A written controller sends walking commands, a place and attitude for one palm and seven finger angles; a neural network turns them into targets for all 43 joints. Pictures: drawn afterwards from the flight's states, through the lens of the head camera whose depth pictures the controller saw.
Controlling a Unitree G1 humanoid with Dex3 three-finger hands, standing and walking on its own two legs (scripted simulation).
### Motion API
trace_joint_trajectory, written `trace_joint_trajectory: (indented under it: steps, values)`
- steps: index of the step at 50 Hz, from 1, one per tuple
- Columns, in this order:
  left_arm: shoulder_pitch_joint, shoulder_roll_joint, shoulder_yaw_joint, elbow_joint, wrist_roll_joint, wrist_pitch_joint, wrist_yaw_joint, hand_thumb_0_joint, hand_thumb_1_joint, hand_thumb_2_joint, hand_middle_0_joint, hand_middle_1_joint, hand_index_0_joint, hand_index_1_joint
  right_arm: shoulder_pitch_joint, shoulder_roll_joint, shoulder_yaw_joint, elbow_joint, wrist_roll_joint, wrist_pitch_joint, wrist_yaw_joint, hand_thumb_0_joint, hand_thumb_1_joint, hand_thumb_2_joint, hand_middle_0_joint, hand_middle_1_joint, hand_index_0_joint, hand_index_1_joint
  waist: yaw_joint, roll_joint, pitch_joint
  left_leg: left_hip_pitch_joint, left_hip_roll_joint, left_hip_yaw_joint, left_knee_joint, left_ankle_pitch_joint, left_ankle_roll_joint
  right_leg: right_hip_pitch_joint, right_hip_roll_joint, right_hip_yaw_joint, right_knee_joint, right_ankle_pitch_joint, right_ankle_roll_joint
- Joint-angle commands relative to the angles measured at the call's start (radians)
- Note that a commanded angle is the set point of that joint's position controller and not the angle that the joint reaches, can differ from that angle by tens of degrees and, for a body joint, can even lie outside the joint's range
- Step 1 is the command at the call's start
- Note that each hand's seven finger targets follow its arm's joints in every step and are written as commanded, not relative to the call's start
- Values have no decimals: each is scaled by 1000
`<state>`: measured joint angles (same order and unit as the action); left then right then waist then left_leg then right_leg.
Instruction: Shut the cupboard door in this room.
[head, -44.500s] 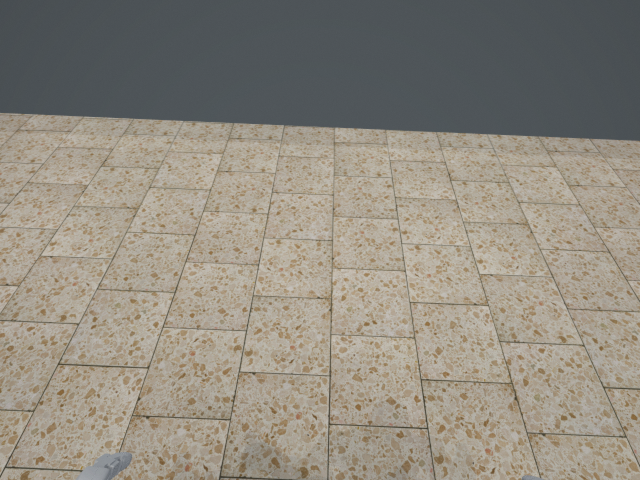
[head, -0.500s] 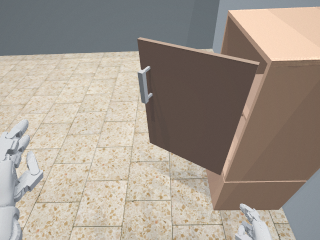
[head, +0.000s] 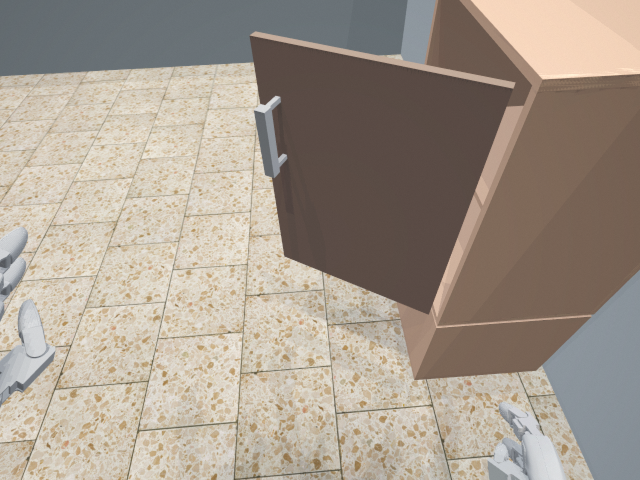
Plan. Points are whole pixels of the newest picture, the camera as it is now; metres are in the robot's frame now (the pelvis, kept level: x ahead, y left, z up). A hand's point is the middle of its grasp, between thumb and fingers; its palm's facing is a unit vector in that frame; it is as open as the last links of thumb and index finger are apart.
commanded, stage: step back with the hand held close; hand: left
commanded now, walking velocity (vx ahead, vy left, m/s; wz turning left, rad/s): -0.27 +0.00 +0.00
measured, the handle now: (273, 137) +0.69 +0.13 +0.04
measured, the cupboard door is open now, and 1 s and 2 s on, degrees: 59 59 59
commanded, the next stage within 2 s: stop stepping back and stand still in 1.04 s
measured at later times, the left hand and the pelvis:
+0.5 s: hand out of the picture +0.12 +0.26 +0.16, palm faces +0.51 -0.75 -0.42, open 7.4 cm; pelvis -0.08 -0.01 -0.02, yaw +1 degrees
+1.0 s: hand out of the picture -0.01 +0.27 +0.16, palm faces +0.64 -0.64 -0.42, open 7.4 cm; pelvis -0.16 -0.02 -0.04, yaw +10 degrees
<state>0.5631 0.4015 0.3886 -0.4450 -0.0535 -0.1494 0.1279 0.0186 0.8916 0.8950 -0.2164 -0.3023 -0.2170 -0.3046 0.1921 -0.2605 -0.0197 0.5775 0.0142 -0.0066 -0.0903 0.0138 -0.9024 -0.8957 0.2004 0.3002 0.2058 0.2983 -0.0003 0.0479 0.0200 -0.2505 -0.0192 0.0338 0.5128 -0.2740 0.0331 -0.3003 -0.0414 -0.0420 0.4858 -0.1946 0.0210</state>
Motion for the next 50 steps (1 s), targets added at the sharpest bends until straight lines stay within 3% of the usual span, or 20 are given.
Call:
trace_joint_trajectory:
  steps: [1,6,10,13,19,23,27,31,36,39,40,41,43,44,45,46,47,48,49,50]
  values:
    - [-8,219,195,-210,-12,-67,43,0,900,900,-200,-300,-200,-300,-86,-91,-35,-177,-3,-29,-18,0,-900,-900,200,300,200,300,6,-4,-218,-80,103,-74,-65,420,-18,225,-38,51,66,424,-26]
    - [-24,185,171,-160,-1,-74,41,0,900,900,-200,-300,-200,-300,-85,-109,-34,-175,-3,-37,-19,0,-900,-900,200,300,200,300,8,37,-125,-307,145,-123,-168,90,22,264,6,45,113,215,-5]
    - [-81,197,176,-165,22,-92,42,0,900,900,-200,-300,-200,-300,-84,-125,-35,-179,-2,-52,-16,0,-900,-900,200,300,200,300,6,51,-79,-514,157,-150,-224,-268,56,337,19,64,161,131,-1]
    - [-128,177,157,-180,38,-106,44,0,900,900,-200,-300,-200,-300,-72,-119,-30,-187,0,-65,-14,0,-900,-900,200,300,200,300,1,51,-56,-624,169,-162,-231,-420,78,369,30,74,206,68,3]
    - [-186,201,180,-256,56,-142,54,0,900,900,-200,-300,-200,-300,-48,-111,-29,-181,-11,-100,-9,0,-900,-900,200,300,200,300,-3,27,-70,-623,119,-134,-118,-471,70,310,-1,151,153,-44,-20]
    - [-188,207,177,-271,47,-153,61,0,900,900,-200,-300,-200,-300,-32,-97,-24,-161,-18,-114,3,0,-900,-900,200,300,200,300,-12,-30,-50,-441,57,-96,31,-388,26,62,-80,253,-45,-274,-66]
    - [-120,214,188,-242,31,-162,72,0,900,900,-200,-300,-200,-300,-29,-90,-21,-143,-19,-111,7,0,-900,-900,200,300,200,300,-14,-45,-82,-346,58,-109,4,-295,12,-6,-72,193,-63,-250,-60]
    - [-62,209,215,-195,34,-165,76,0,900,900,-200,-300,-200,-300,-32,-106,-31,-153,-10,-105,6,0,-900,-900,200,300,200,300,-8,5,-109,-518,111,-159,-97,-396,45,168,-19,150,59,-161,-36]
    - [-37,226,253,-229,44,-176,71,0,900,900,-200,-300,-200,-300,-53,-111,-40,-163,-5,-123,0,0,-900,-900,200,300,200,300,2,92,-163,-686,198,-211,-188,-418,87,377,61,103,315,132,-10]
    - [-59,223,271,-207,74,-180,61,0,900,900,-200,-300,-200,-300,-65,-140,-58,-176,0,-135,0,0,-900,-900,200,300,200,300,3,142,-96,-912,239,-193,-188,-701,123,473,94,157,401,-6,-1]
    - [-80,235,283,-202,83,-180,59,0,900,900,-200,-300,-200,-300,-58,-140,-60,-169,-2,-135,-1,0,-900,-900,200,300,200,300,1,135,-76,-927,241,-173,-170,-711,116,461,90,160,405,-33,-6]
    - [-101,206,256,-212,78,-175,55,0,900,900,-200,-300,-200,-300,-50,-125,-55,-161,-4,-135,1,0,-900,-900,200,300,200,300,-1,92,-61,-894,222,-142,-121,-683,101,396,73,185,386,-54,-17]
    - [-128,211,240,-227,59,-170,49,0,900,900,-200,-300,-200,-300,-53,-104,-56,-154,-4,-142,5,0,-900,-900,200,300,200,300,-6,-32,-24,-687,128,-89,65,-587,51,97,-2,347,193,-161,-70]
    - [-142,217,231,-247,50,-164,51,0,900,900,-200,-300,-200,-300,-57,-91,-56,-141,-9,-141,14,0,-900,-900,200,300,200,300,-9,-91,-23,-538,84,-71,194,-536,25,-92,-75,464,31,-314,-108]
    - [-156,257,245,-253,40,-152,60,0,900,900,-200,-300,-200,-300,-52,-75,-57,-107,-17,-128,23,0,-900,-900,200,300,200,300,-14,-192,-25,-341,40,-44,386,-408,-18,-310,-191,614,-165,-475,-167]
    - [-170,236,191,-252,33,-137,66,0,900,900,-200,-300,-200,-300,-46,-33,-44,-72,-22,-107,41,0,-900,-900,200,300,200,300,-20,-301,-58,-137,10,-8,623,-277,-54,-462,-286,646,-327,-586,-203]
    - [-216,249,177,-269,37,-125,69,0,900,900,-200,-300,-200,-300,-47,-32,-45,-65,-28,-86,51,0,-900,-900,200,300,200,300,-32,-360,-85,-70,10,-14,757,-240,-67,-496,-296,592,-393,-630,-201]
    - [-244,252,178,-274,35,-119,64,0,900,900,-200,-300,-200,-300,-27,-35,-49,-57,-29,-69,51,0,-900,-900,200,300,200,300,-49,-389,-126,10,12,-14,799,-198,-68,-534,-259,506,-394,-611,-173]
    - [-257,254,187,-281,34,-122,62,0,900,900,-200,-300,-200,-300,-23,-33,-44,-74,-28,-66,45,0,-900,-900,200,300,200,300,-42,-374,-118,59,10,3,705,-207,-63,-532,-206,398,-365,-514,-139]
    - [-265,258,191,-294,29,-128,60,0,900,900,-200,-300,-200,-300,-29,-29,-34,-93,-22,-73,39,0,-900,-900,200,300,200,300,-26,-358,-100,60,12,-4,517,-233,-49,-461,-163,342,-311,-387,-116]
